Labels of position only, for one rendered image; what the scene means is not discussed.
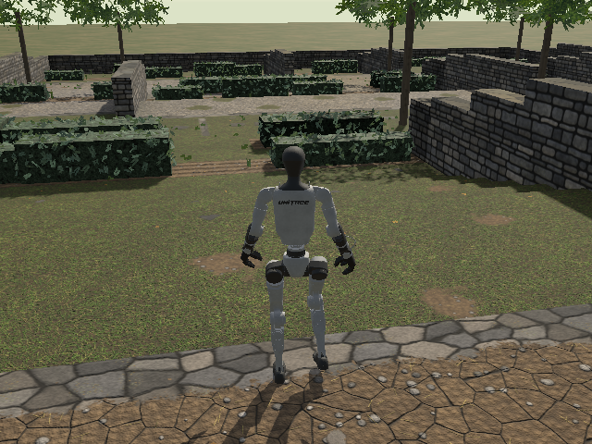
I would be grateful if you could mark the robot right forearm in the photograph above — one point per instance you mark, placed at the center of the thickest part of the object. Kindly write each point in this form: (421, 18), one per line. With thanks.
(342, 244)

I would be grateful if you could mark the robot right upper arm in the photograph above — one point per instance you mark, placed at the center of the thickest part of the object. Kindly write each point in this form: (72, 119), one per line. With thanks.
(324, 196)

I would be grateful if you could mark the humanoid robot torso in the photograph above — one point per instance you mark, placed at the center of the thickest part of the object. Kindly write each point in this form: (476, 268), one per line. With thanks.
(295, 223)

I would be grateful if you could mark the robot left hand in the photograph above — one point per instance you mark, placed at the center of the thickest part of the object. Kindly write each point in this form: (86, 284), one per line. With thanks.
(254, 254)

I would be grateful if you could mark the left robot shin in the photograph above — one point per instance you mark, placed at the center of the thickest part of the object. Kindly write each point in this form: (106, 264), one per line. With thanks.
(277, 339)

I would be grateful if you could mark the robot left forearm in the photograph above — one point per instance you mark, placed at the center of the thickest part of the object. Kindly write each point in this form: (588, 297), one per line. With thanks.
(249, 242)

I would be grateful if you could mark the robot left upper arm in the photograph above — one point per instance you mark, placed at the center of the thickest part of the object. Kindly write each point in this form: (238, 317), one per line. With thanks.
(265, 196)

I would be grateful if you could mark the robot right hand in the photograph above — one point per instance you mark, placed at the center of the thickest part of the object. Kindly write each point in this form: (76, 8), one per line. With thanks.
(350, 261)

